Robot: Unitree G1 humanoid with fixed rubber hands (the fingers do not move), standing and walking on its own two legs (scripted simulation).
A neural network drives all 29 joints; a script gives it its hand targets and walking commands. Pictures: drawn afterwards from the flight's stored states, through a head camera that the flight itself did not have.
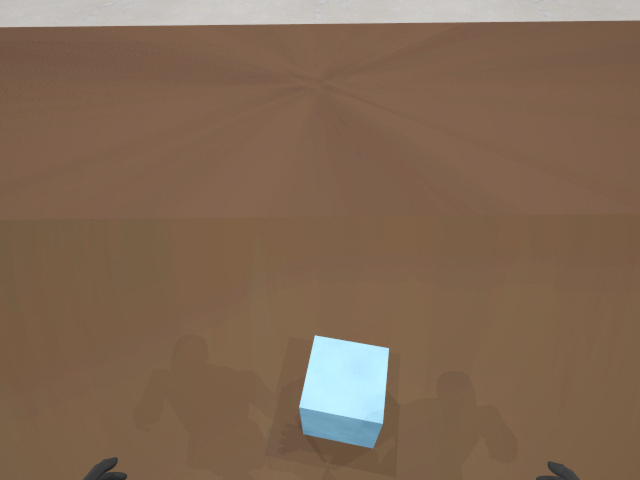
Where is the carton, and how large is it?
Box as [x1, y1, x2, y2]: [299, 335, 388, 447]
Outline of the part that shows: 315,335 299,406 303,433 373,447 382,424 388,348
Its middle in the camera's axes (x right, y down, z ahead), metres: +0.07 +0.44 +1.11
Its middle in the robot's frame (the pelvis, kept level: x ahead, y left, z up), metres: +0.45 -0.04 -0.66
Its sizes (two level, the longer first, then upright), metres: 0.210 0.200 0.250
